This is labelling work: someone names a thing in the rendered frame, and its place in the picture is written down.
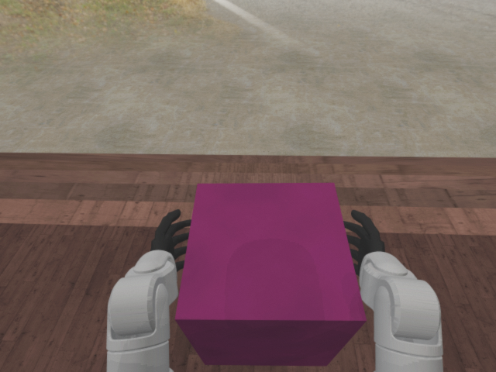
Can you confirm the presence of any carton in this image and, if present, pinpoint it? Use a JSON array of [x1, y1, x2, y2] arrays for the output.
[[175, 183, 367, 366]]

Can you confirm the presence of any robot right forearm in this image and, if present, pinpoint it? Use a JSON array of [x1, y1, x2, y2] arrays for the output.
[[359, 251, 443, 372]]

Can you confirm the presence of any robot left forearm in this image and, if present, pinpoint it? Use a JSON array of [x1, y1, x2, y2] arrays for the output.
[[106, 250, 178, 372]]

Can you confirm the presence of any right robot hand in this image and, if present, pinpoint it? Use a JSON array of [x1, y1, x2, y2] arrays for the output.
[[343, 210, 385, 277]]

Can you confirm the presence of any left robot hand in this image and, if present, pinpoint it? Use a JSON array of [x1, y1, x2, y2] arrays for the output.
[[150, 209, 191, 272]]

